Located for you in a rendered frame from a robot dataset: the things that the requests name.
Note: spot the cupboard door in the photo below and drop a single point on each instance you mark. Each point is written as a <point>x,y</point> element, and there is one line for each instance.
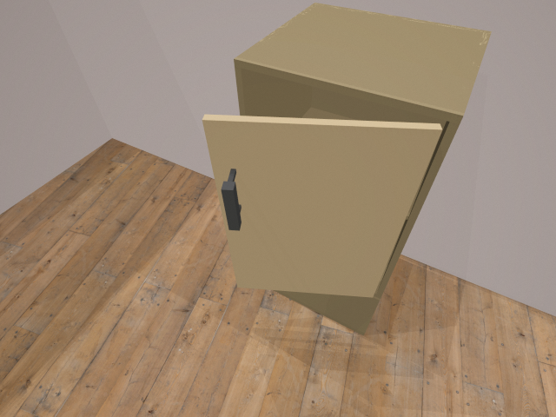
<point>323,200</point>

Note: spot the handle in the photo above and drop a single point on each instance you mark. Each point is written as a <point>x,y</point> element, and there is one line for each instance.
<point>231,204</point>

